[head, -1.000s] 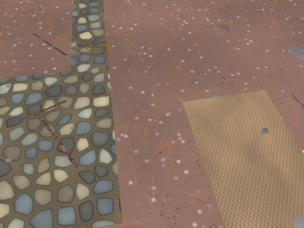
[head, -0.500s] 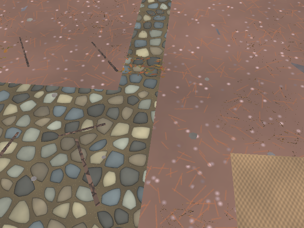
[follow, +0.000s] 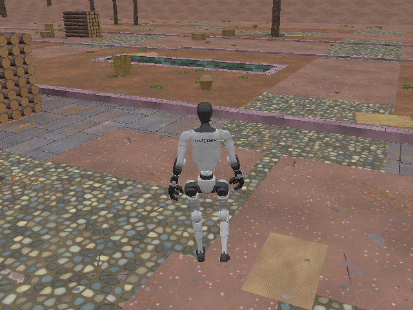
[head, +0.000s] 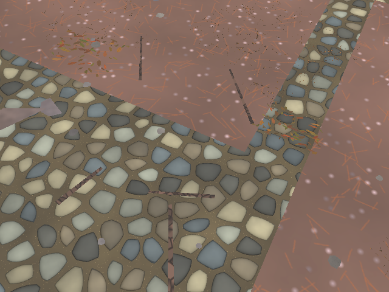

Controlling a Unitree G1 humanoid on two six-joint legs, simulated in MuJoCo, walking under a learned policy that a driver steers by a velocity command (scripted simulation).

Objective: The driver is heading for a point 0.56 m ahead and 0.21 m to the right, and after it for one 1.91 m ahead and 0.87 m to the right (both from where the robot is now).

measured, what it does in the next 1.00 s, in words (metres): walks ahead, turning right: right foot, then left foot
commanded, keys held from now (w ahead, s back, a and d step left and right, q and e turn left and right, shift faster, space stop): w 0.08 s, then w+e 0.60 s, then e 0.32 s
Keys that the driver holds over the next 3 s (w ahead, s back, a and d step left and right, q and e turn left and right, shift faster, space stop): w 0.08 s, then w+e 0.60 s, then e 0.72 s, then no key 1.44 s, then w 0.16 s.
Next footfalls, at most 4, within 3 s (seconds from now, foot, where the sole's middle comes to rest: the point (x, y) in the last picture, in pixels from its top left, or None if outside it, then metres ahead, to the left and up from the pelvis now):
0.46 right None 0.40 -0.10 -0.77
0.92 left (210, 222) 0.70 -0.02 -0.77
1.36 right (254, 276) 0.51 -0.17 -0.77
1.78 left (208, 240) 0.63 -0.01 -0.77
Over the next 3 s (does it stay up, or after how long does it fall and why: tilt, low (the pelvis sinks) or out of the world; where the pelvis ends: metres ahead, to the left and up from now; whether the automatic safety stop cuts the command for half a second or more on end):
stays up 0.56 -0.07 0.01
